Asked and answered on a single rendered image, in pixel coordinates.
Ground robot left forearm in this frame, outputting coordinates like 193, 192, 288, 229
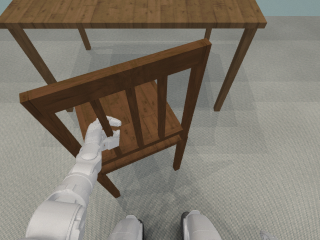
25, 143, 102, 238

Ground robot left shin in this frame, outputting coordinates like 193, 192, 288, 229
126, 215, 138, 220

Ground chair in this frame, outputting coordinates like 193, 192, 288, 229
19, 38, 212, 198

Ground robot left hand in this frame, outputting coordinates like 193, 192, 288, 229
84, 116, 122, 151

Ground robot left upper arm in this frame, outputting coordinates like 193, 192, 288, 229
16, 200, 87, 240

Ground robot right hand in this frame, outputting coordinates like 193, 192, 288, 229
259, 230, 279, 240

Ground robot right foot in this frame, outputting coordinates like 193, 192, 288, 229
180, 211, 190, 240

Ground table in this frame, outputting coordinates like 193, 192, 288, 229
0, 0, 267, 112

